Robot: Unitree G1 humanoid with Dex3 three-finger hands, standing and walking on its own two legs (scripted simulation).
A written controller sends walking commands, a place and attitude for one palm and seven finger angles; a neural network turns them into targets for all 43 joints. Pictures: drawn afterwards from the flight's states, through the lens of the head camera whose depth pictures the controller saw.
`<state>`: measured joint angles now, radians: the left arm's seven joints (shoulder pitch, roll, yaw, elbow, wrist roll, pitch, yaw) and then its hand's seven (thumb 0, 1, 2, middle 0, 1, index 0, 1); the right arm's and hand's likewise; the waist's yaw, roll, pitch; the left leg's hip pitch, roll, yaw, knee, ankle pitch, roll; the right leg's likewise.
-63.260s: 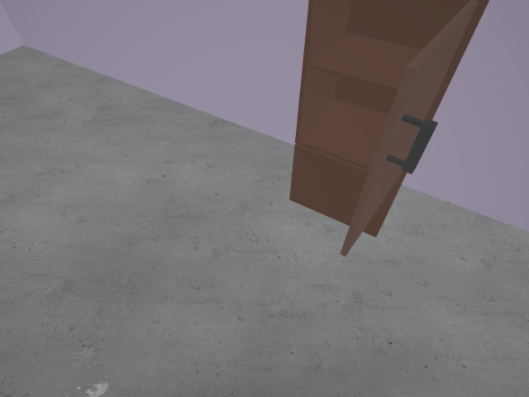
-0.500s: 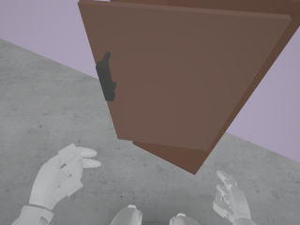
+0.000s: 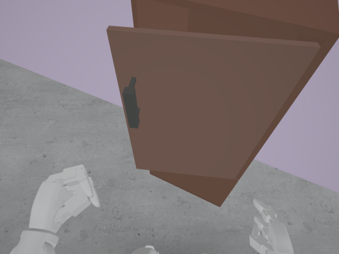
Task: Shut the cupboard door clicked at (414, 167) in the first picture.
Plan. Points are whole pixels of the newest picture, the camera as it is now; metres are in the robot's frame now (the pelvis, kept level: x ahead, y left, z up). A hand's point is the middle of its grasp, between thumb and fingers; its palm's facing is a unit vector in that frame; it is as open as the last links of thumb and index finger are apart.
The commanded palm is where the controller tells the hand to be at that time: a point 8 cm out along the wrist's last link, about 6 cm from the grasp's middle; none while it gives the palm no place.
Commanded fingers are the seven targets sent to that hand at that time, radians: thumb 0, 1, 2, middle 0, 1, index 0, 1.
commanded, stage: raise the hand and make a fist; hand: left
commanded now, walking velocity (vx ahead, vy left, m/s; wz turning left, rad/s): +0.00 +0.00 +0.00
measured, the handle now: (133, 103) +0.45 +0.13 +0.10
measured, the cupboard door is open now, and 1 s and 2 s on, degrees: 20 20 20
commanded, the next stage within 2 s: bring the fist close to the handle in 0.70 s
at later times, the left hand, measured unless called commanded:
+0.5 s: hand (81, 183) +0.23 +0.19 +0.11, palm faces -0.03 -1.00 -0.05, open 3.1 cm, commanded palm +0.20 +0.24 +0.11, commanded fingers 0.00 0.90 0.90 -1.30 -1.50 -1.30 -1.50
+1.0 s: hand (98, 179) +0.24 +0.16 +0.11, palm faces -0.03 -1.00 -0.05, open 3.1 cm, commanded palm +0.23 +0.21 +0.11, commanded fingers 0.00 0.90 0.90 -1.30 -1.50 -1.30 -1.50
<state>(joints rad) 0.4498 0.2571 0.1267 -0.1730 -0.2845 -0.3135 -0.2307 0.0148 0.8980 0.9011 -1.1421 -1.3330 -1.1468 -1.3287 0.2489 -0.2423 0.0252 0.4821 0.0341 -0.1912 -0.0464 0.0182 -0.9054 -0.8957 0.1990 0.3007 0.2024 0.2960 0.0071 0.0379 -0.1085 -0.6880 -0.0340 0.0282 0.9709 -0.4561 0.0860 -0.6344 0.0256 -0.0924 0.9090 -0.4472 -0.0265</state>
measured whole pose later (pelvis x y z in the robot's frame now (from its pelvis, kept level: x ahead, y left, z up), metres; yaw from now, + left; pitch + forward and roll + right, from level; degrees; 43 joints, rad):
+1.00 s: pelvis +0.00 -0.02 +0.02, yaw +1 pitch +6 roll -2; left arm 0.24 0.26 0.14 -0.04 -0.28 -0.21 -0.25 0.01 0.90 0.90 -1.30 -1.50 -1.31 -1.50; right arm 0.25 -0.26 0.05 0.55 0.04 -0.21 -0.06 0.02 -0.90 -0.90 0.20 0.30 0.20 0.30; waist 0.01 0.05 -0.07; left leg -0.55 -0.03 0.01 0.85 -0.40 0.06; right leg -0.50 0.03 -0.10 0.80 -0.40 -0.05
